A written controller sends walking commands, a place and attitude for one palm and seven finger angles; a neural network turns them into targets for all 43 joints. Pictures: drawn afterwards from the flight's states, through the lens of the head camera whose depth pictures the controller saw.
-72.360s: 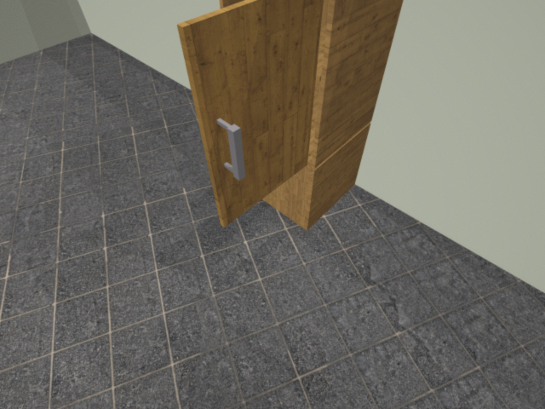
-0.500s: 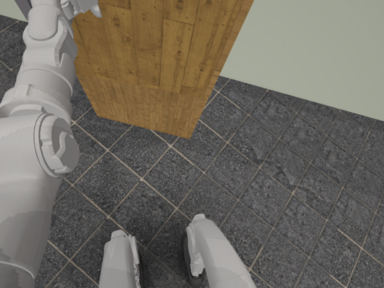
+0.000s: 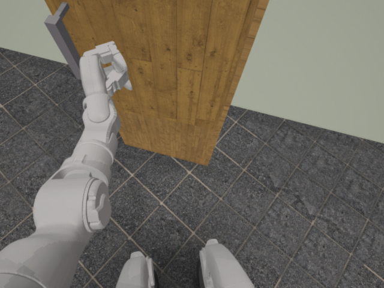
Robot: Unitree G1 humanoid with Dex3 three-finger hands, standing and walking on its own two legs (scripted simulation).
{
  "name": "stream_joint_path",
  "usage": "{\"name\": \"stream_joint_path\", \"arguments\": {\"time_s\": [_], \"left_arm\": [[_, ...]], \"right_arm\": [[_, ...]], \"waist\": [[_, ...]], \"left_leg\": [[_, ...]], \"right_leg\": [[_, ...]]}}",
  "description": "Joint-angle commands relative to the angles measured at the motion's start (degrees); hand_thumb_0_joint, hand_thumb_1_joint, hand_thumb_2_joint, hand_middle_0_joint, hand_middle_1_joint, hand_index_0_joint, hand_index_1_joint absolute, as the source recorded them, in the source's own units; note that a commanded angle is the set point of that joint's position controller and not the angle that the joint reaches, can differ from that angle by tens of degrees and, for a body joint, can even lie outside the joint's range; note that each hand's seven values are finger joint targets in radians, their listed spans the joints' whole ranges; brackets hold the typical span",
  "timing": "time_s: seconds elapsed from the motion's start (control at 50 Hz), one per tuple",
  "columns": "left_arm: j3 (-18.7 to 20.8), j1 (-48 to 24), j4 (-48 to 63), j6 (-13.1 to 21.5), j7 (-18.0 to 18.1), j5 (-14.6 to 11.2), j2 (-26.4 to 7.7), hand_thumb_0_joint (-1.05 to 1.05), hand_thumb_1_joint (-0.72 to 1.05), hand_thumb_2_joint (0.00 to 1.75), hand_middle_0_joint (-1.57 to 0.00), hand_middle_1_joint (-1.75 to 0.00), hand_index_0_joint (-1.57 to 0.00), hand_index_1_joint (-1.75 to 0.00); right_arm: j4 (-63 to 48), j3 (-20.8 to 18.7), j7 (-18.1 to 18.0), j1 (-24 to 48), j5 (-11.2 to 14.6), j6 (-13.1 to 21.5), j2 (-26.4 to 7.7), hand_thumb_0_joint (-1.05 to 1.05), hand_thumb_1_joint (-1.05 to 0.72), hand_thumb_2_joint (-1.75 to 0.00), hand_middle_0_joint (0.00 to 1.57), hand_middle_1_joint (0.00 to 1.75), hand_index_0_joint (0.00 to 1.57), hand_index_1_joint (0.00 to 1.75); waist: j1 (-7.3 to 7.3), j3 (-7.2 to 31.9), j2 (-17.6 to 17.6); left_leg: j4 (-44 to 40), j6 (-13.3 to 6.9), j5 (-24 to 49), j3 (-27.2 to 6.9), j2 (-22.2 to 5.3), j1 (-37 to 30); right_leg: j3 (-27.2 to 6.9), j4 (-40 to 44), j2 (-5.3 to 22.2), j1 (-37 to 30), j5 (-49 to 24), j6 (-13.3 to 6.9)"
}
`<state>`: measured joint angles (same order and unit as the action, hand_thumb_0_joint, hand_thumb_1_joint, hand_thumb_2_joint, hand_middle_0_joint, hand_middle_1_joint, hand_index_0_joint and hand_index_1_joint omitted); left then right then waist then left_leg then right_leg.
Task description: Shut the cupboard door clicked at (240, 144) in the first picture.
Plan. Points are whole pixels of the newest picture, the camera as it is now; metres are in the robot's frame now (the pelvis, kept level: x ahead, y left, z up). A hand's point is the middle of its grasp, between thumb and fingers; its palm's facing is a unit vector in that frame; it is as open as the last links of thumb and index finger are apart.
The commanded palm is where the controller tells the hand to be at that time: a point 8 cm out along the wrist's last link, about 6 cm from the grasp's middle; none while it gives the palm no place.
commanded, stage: pull the fist back off the door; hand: left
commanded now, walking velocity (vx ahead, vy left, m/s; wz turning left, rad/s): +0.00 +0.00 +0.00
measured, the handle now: (73, 44) +0.64 +0.18 +0.05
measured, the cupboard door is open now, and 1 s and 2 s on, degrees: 4 4 4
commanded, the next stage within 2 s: draw the hand back to the body in 0.26 s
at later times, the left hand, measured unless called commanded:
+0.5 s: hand (123, 89) +0.49 +0.07 +0.08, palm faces +0.10 -0.99 -0.03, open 3.1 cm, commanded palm +0.43 +0.13 +0.08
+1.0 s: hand (44, 155) +0.33 +0.15 +0.16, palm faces +0.08 -0.98 -0.18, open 3.1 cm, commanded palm +0.29 +0.21 +0.17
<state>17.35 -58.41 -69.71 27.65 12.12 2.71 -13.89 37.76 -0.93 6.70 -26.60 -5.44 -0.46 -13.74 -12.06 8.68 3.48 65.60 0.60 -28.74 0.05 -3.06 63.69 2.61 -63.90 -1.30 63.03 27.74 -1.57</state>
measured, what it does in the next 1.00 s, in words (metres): rises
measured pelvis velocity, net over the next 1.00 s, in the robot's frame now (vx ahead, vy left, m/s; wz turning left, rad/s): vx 0.01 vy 0.00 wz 0.01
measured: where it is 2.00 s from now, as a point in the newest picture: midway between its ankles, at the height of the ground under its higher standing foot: outside the picture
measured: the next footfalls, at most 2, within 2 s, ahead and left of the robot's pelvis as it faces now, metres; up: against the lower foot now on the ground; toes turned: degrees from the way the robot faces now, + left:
none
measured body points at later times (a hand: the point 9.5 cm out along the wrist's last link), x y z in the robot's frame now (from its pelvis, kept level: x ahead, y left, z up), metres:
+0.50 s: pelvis -0.01 +0.00 +0.00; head +0.11 -0.01 +0.44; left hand +0.48 +0.12 +0.08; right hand +0.04 -0.25 -0.13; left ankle +0.01 +0.13 -0.64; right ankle +0.01 -0.11 -0.64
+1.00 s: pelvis +0.01 +0.00 +0.07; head +0.02 -0.02 +0.52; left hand +0.32 +0.21 +0.17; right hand +0.17 -0.25 -0.02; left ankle +0.01 +0.13 -0.64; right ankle +0.01 -0.11 -0.64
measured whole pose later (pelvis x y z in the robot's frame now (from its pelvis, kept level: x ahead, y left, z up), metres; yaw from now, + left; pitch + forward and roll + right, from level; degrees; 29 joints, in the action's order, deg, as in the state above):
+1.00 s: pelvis +0.01 +0.00 +0.07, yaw +1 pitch +5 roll +0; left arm 2.5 -4.9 -16.0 11.7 2.0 -4.2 -12.1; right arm 31.6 -0.6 -2.8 -13.4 2.5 -2.7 -14.2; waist -1.1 4.5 2.4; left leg 39.7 0.4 -20.4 1.6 -1.2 24.1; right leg 1.2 -40.3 -0.1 24.5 20.7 -1.0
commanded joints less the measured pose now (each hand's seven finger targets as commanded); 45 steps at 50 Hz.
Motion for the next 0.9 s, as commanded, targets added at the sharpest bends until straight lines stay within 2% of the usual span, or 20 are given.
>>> {"name": "stream_joint_path", "arguments": {"time_s": [0.0, 0.1, 0.16, 0.2, 0.24, 0.26, 0.3, 0.32, 0.36, 0.4, 0.42, 0.46, 0.52, 0.6, 0.7, 0.72, 0.74, 0.8, 0.86, 0.88], "left_arm": [[-3.2, -21.7, 15.4, 6.2, -0.2, -0.5, -3.8, 0.0, 0.9, 0.9, -1.3, -1.5, -1.3, -1.5], [-5.1, -20.6, 19.1, 7.9, 0.7, -0.4, -2.1, 0.0, 0.9, 0.9, -1.3, -1.5, -1.3, -1.5], [-8.6, -17.2, 22.0, 8.7, 0.8, -0.9, 2.9, 0.0, 0.9, 0.9, -1.3, -1.5, -1.3, -1.5], [-9.5, -18.1, 19.7, 8.3, 1.0, -0.5, 2.9, 0.0, 0.9, 0.9, -1.3, -1.5, -1.3, -1.5], [-10.0, -21.2, 17.1, 7.7, 1.7, 0.0, 3.1, 0.0, 0.9, 0.9, -1.3, -1.5, -1.3, -1.5], [-7.7, -21.7, 15.1, 7.3, 2.4, 0.0, 0.5, 0.0, 0.9, 0.9, -1.3, -1.5, -1.3, -1.5], [-6.0, -21.8, 14.1, 7.2, 3.0, -0.2, -1.4, 0.0, 0.9, 0.9, -1.3, -1.5, -1.3, -1.5], [-5.3, -22.9, 14.7, 7.7, 3.1, -0.4, -1.9, 0.0, 0.9, 0.9, -1.3, -1.5, -1.3, -1.5], [-6.6, -22.6, 12.9, 8.0, 3.0, 0.0, -0.4, 0.0, 0.9, 0.9, -1.3, -1.5, -1.3, -1.5], [-2.2, -16.7, 15.6, 8.2, 2.3, -0.2, -5.5, 0.0, 0.9, 0.9, -1.3, -1.5, -1.3, -1.5], [-1.5, -13.4, 17.4, 7.9, 1.5, -0.8, -5.9, 0.0, 0.9, 0.9, -1.3, -1.5, -1.3, -1.5], [-1.5, -7.6, 22.0, 6.5, -0.4, -1.7, -6.4, 0.0, 0.9, 0.9, -1.3, -1.5, -1.3, -1.5], [-3.6, 1.5, 28.8, 2.8, -3.2, -4.5, -3.9, 0.0, 0.9, 0.9, -1.3, -1.5, -1.3, -1.5], [-7.6, 5.5, 42.1, 0.5, -5.8, -8.2, -0.8, 0.0, 0.9, 0.9, -1.3, -1.5, -1.3, -1.5], [-11.6, 14.9, 47.9, -0.8, -8.3, -8.8, 1.0, 0.0, 0.9, 0.9, -1.3, -1.5, -1.3, -1.5], [-11.3, 17.0, 49.5, -1.5, -8.8, -9.1, 0.3, 0.0, 0.9, 0.9, -1.3, -1.5, -1.3, -1.5], [-9.6, 19.7, 49.7, -2.3, -9.1, -9.6, -1.2, 0.0, 0.9, 0.9, -1.3, -1.5, -1.3, -1.5], [-9.2, 27.3, 54.8, -4.7, -10.7, -10.9, -1.8, 0.0, 0.9, 0.9, -1.24, -1.44, -1.24, -1.44], [-8.4, 32.1, 61.0, -6.6, -12.0, -12.1, -3.2, 0.0, 0.9, 0.9, -1.16, -1.35, -1.16, -1.35], [-12.9, 34.3, 63.4, -9.5, -10.7, -6.7, -6.2, 0.0, 0.9, 0.9, -1.13, -1.32, -1.13, -1.32]], "right_arm": [[-2.5, -4.1, -0.9, -8.8, 0.4, 0.2, -8.6, 0.0, -0.9, -0.9, 0.2, 0.3, 0.2, 0.3], [-2.7, -4.4, -1.6, -6.1, 0.6, -0.5, -8.3, 0.0, -0.9, -0.9, 0.2, 0.3, 0.2, 0.3], [-3.1, -4.6, -1.6, -4.4, 0.7, -0.5, -7.9, 0.0, -0.9, -0.9, 0.2, 0.3, 0.2, 0.3], [-2.6, -4.5, -1.9, -3.6, 0.9, -0.9, -8.0, 0.0, -0.9, -0.9, 0.2, 0.3, 0.2, 0.3], [-2.2, -4.2, -2.3, -2.9, 0.9, -1.1, -8.1, 0.0, -0.9, -0.9, 0.2, 0.3, 0.2, 0.3], [-1.9, -4.1, -2.6, -2.6, 1.0, -1.2, -8.3, 0.0, -0.9, -0.9, 0.2, 0.3, 0.2, 0.3], [-2.6, -3.7, -3.0, -1.5, 0.8, -1.2, -8.2, 0.0, -0.9, -0.9, 0.2, 0.3, 0.2, 0.3], [-2.8, -3.5, -3.2, -1.6, 0.6, -1.0, -8.2, 0.0, -0.9, -0.9, 0.2, 0.3, 0.2, 0.3], [-2.7, -3.3, -3.0, -1.0, 0.5, -0.7, -7.9, 0.0, -0.9, -0.9, 0.2, 0.3, 0.2, 0.3], [-4.3, -3.3, -3.0, -0.6, 0.8, -0.9, -8.3, 0.0, -0.9, -0.9, 0.2, 0.3, 0.2, 0.3], [-5.3, -3.2, -3.1, -0.9, 0.9, -1.1, -8.1, 0.0, -0.9, -0.9, 0.2, 0.3, 0.2, 0.3], [-7.1, -3.1, -3.2, -0.5, 1.9, -1.7, -7.7, 0.0, -0.9, -0.9, 0.2, 0.3, 0.2, 0.3], [-9.3, -3.0, -3.9, -0.1, 3.5, -2.1, -7.5, 0.0, -0.9, -0.9, 0.2, 0.3, 0.2, 0.3], [-9.9, -3.2, -5.4, 1.8, 5.2, -1.0, -7.3, 0.0, -0.9, -0.9, 0.2, 0.3, 0.2, 0.3], [-9.1, -2.7, -6.4, 4.8, 6.1, 1.2, -7.0, 0.0, -0.9, -0.9, 0.2, 0.3, 0.2, 0.3], [-9.7, -2.5, -6.6, 5.4, 6.4, 1.5, -7.0, 0.0, -0.9, -0.9, 0.2, 0.3, 0.2, 0.3], [-9.7, -2.3, -6.7, 6.4, 6.5, 1.7, -7.0, 0.0, -0.9, -0.9, 0.2, 0.3, 0.2, 0.3], [-11.5, -1.8, -7.0, 9.5, 7.1, 2.2, -6.6, 0.0, -0.9, -0.9, 0.2, 0.3, 0.2, 0.3], [-13.0, -1.3, -7.6, 12.5, 7.6, 2.8, -6.3, 0.0, -0.9, -0.9, 0.2, 0.3, 0.2, 0.3], [-13.8, -1.6, -8.6, 14.4, 8.1, 0.6, -5.0, 0.0, -0.9, -0.9, 0.2, 0.3, 0.2, 0.3]], "waist": [[-0.65, 29.1, 0.6], [-0.12, 29.4, 1.1], [0.54, 31.1, 2.5], [-0.65, 27.4, -0.3], [-1.65, 24.7, -0.6], [-1.52, 23.4, -1.9], [-1.12, 24.4, -3.4], [-0.85, 25.8, -2.2], [-1.01, 26.1, -1.2], [2.52, 30.7, -1.4], [3.81, 32.9, -0.7], [5.85, 33.5, -2.3], [6.7, 30.1, -6.2], [6.07, 24.1, -8.1], [6.86, 15.7, -3.5], [7.59, 14.6, -1.4], [8.39, 14.0, -3.0], [10.62, 12.9, -2.5], [11.46, 10.9, -3.2], [11.02, 12.2, -4.3]], "left_leg": [[-4.9, -1.8, 21.3, 0.3, 3.4, -19.1], [-5.3, -1.6, 21.3, 0.3, 3.5, -21.4], [-5.4, -1.1, 24.9, -0.2, 3.1, -26.2], [-5.9, -1.2, 22.1, -0.5, 3.0, -24.5], [-6.0, -1.5, 18.4, -0.6, 3.2, -22.2], [-6.0, -1.6, 16.4, -0.6, 3.4, -20.4], [-6.2, -1.8, 14.1, -0.5, 3.8, -18.1], [-6.1, -1.8, 14.8, -0.5, 3.9, -18.7], [-5.8, -1.6, 15.1, -0.6, 3.8, -18.8], [-6.8, -1.5, 17.0, -0.1, 3.7, -20.2], [-7.5, -1.5, 19.3, 0.3, 3.8, -21.9], [-9.3, -1.5, 20.4, 1.2, 3.8, -22.3], [-13.1, -1.8, 19.5, 1.9, 3.8, -23.4], [-17.2, -2.3, 17.8, 2.2, 3.5, -28.0], [-21.5, -2.1, 15.7, 1.7, 3.1, -34.3], [-22.3, -2.1, 15.5, 1.9, 3.4, -35.2], [-23.4, -2.1, 15.0, 1.8, 3.3, -35.2], [-25.7, -2.0, 16.0, 2.1, 3.5, -37.0], [-27.6, -2.1, 17.3, 1.9, 3.4, -38.7], [-30.4, -2.3, 17.7, 2.3, 3.9, -42.1]], "right_leg": [[-1.6, 7.8, -0.7, -20.0, -27.0, 1.0], [-1.6, 7.6, -0.3, -20.0, -26.7, 1.0], [-0.8, 7.0, -0.3, -18.5, -27.9, 0.8], [-0.7, 7.6, -0.3, -17.3, -25.5, 1.0], [-1.0, 8.0, -0.1, -15.4, -22.4, 1.2], [-1.2, 8.4, -0.2, -15.8, -21.0, 1.2], [-1.7, 8.4, 0.0, -17.7, -19.7, 1.3], [-1.8, 8.0, 0.0, -17.8, -20.2, 1.2], [-1.6, 7.6, 0.1, -16.7, -20.0, 1.2], [-2.1, 7.4, 0.0, -21.6, -22.1, 0.9], [-2.1, 7.4, -0.2, -24.2, -24.6, 0.8], [-2.5, 8.9, -0.2, -29.7, -27.6, 0.8], [-2.6, 12.9, -0.6, -35.3, -28.8, 1.0], [-2.1, 17.9, -0.8, -37.3, -27.4, 1.5], [-1.0, 21.6, -0.6, -34.8, -22.2, 1.1], [-1.0, 22.4, -0.5, -35.4, -21.4, 0.9], [-0.9, 23.1, -0.3, -36.4, -20.6, 1.0], [-1.1, 24.6, 0.0, -40.1, -21.4, 0.7], [-1.1, 25.7, 0.3, -42.6, -22.7, 0.7], [-3.5, 28.6, 1.6, -46.3, -22.4, 0.9]]}}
